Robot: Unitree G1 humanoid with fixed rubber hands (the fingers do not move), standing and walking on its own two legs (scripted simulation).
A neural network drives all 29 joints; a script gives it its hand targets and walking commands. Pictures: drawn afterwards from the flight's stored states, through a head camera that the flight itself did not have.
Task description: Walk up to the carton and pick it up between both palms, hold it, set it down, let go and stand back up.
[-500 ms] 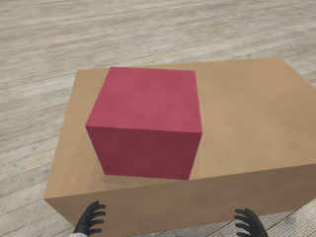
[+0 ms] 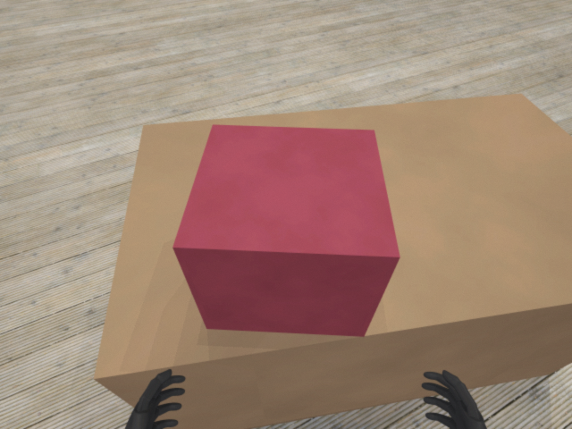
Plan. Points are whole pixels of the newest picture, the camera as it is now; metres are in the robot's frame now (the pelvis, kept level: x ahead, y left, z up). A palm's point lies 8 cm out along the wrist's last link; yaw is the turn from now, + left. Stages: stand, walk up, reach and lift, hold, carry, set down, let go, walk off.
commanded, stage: set down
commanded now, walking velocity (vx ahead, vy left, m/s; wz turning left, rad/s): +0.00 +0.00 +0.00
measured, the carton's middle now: (288, 231) +0.43 +0.04 +0.00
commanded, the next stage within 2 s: let go in 0.26 s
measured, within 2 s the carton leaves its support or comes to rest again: neither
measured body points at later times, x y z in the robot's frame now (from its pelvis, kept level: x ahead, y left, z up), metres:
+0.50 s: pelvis -0.02 +0.00 +0.00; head -0.02 +0.03 +0.45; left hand +0.14 +0.24 -0.08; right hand +0.14 -0.23 -0.08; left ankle -0.06 +0.11 -0.74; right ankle -0.02 -0.11 -0.74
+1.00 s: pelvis -0.06 -0.03 +0.00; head -0.07 -0.02 +0.45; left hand +0.11 +0.20 -0.08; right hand +0.12 -0.25 -0.08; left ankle -0.06 +0.11 -0.74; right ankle -0.02 -0.11 -0.74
